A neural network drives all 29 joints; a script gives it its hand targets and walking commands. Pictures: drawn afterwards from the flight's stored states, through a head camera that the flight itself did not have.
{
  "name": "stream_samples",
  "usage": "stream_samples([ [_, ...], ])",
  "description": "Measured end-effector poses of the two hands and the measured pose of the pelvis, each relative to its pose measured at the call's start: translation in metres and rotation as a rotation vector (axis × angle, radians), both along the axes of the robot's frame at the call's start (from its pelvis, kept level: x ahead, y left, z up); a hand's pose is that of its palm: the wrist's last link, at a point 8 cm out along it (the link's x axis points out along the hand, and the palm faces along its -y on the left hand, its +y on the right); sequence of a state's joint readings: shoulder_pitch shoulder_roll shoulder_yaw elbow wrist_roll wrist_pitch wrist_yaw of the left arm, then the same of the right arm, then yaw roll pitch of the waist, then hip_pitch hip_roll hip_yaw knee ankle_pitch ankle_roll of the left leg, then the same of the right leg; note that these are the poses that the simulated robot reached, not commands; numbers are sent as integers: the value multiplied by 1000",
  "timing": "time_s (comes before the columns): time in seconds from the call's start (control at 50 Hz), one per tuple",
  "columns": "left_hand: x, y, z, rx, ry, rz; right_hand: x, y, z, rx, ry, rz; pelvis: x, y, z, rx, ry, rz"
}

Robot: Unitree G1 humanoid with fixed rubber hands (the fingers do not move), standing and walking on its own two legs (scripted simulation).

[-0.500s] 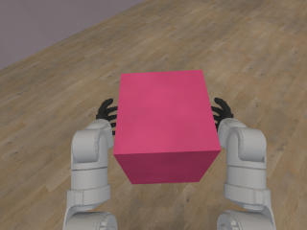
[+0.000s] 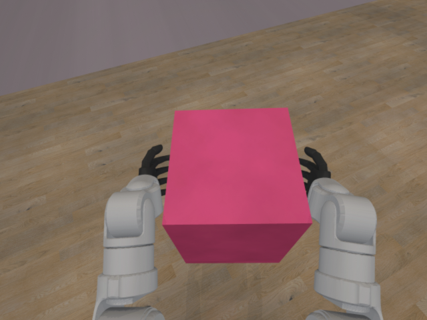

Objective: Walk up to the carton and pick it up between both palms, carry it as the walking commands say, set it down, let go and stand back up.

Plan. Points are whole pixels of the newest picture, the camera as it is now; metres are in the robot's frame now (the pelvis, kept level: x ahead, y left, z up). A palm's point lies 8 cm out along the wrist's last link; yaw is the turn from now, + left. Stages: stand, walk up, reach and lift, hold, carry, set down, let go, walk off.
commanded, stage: carry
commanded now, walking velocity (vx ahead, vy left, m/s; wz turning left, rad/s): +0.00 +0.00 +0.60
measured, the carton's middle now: (231, 193) +0.36 -0.03 +0.04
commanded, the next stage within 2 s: none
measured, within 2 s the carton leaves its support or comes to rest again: neither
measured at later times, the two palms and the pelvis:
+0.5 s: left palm (49, 269) +0.21 +0.24 +0.09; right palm (241, 220) +0.28 -0.04 +0.08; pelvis -0.08 +0.01 +0.00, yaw +15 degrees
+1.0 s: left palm out of the picture +0.06 +0.34 +0.08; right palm (154, 268) +0.22 +0.10 +0.07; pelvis -0.14 +0.02 -0.01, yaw +33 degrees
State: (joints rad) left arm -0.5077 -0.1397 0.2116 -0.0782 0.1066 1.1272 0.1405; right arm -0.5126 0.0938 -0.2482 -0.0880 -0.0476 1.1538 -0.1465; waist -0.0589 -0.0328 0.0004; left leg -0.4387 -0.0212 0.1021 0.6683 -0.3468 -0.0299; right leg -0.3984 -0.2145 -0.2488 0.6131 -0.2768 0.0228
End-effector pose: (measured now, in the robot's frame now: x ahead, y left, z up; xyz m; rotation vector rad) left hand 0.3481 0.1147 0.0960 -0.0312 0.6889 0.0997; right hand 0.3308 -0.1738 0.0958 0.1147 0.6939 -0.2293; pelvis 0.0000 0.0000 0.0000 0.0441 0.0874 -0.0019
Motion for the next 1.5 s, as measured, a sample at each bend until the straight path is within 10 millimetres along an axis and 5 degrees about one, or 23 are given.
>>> stream_samples([
  [0.2, -54, 95, -10, 1, 57, 133, -13, 96, -8, -50, 56, 181, -28, 29, -3, -75, -1, 98],
  [0.32, -94, 128, -10, 10, 61, 222, -27, 131, -11, -45, 58, 274, -50, 25, -2, -87, -4, 163],
  [0.52, -142, 122, -3, 45, 63, 312, -51, 132, -17, 2, 56, 351, -78, 4, 0, -68, -1, 282],
  [0.66, -165, 121, 2, 36, 62, 360, -60, 135, -7, 9, 57, 387, -92, 7, 9, 21, -7, 384],
  [0.8, -196, 169, -7, 28, 19, 440, -66, 192, -7, -7, 11, 471, -109, 32, -11, 11, -8, 462],
  [0.96, -276, 218, -23, -2, 83, 604, -108, 260, -27, -47, 69, 652, -135, 23, -8, -60, -14, 554],
  [1.16, -337, 212, -9, 11, 64, 754, -136, 278, -19, -16, 52, 782, -147, -3, -4, -33, -31, 709],
  [1.3, -366, 214, 2, 8, 25, 798, -152, 291, 3, -7, 15, 813, -169, 2, 2, 7, -15, 815],
  [1.5, -469, 242, -13, -1, 79, 930, -228, 347, -16, -60, 48, 991, -212, 4, -5, -59, -41, 908],
])
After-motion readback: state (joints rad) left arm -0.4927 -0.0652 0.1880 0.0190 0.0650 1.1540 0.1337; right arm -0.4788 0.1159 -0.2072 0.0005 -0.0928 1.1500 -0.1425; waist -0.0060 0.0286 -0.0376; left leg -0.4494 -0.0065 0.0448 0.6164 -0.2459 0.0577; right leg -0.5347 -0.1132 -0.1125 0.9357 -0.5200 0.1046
